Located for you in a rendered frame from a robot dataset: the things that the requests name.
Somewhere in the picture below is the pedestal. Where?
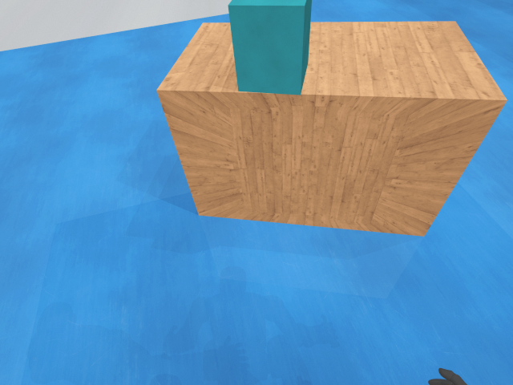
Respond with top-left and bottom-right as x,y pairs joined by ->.
157,21 -> 507,237

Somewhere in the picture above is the robot right hand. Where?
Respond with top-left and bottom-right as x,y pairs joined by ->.
428,368 -> 467,385

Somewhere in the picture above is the carton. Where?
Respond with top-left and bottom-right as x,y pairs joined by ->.
228,0 -> 312,95

